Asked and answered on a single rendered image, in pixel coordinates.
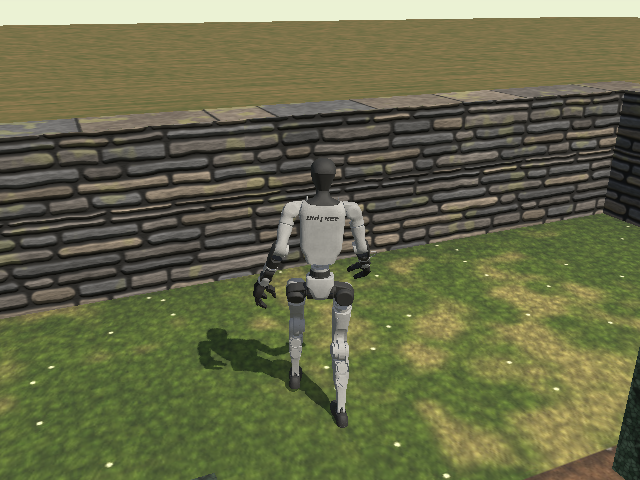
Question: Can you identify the robot right foot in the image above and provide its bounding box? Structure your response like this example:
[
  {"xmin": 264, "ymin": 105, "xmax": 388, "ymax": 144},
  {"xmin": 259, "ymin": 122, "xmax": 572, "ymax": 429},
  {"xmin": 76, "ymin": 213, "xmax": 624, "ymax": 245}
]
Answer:
[{"xmin": 330, "ymin": 400, "xmax": 348, "ymax": 428}]

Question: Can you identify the robot left upper arm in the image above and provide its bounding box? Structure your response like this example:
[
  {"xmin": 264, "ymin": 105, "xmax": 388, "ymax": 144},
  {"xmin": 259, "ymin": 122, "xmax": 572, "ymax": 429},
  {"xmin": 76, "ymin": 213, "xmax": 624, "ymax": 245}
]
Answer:
[{"xmin": 273, "ymin": 201, "xmax": 302, "ymax": 257}]

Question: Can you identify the left robot hand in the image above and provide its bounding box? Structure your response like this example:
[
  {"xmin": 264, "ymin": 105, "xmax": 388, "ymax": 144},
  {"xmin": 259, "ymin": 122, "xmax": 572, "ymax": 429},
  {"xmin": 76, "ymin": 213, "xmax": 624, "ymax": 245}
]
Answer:
[{"xmin": 253, "ymin": 280, "xmax": 276, "ymax": 309}]

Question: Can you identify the right robot forearm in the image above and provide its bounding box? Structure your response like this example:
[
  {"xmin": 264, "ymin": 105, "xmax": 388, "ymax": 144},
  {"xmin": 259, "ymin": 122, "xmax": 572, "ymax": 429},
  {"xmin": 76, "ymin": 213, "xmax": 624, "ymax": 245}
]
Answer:
[{"xmin": 356, "ymin": 239, "xmax": 371, "ymax": 269}]

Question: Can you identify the robot right upper arm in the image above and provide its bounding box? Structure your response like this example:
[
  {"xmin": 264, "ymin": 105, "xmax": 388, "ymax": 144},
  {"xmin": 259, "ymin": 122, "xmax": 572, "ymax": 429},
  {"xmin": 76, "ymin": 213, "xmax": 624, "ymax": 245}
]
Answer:
[{"xmin": 343, "ymin": 201, "xmax": 368, "ymax": 254}]

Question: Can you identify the robot foot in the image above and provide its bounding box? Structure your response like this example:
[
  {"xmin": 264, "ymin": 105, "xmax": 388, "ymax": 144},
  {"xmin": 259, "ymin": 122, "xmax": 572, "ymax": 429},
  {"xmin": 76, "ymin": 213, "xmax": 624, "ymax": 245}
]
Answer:
[
  {"xmin": 330, "ymin": 400, "xmax": 348, "ymax": 428},
  {"xmin": 289, "ymin": 366, "xmax": 303, "ymax": 389}
]

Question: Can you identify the robot left foot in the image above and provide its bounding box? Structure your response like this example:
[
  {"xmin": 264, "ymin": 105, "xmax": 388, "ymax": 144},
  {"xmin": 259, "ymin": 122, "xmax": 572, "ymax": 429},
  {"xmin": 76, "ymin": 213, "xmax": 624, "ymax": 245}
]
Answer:
[{"xmin": 289, "ymin": 366, "xmax": 303, "ymax": 389}]

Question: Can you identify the right robot hand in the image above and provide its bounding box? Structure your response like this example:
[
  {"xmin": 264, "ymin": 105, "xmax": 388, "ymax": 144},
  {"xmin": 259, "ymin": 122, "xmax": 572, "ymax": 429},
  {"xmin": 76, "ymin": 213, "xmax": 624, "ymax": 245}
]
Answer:
[{"xmin": 347, "ymin": 262, "xmax": 371, "ymax": 279}]

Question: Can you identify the left robot forearm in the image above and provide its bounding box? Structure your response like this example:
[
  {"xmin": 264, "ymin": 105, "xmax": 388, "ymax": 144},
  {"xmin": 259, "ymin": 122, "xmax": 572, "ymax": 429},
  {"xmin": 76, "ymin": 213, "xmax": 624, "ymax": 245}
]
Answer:
[{"xmin": 258, "ymin": 241, "xmax": 282, "ymax": 287}]

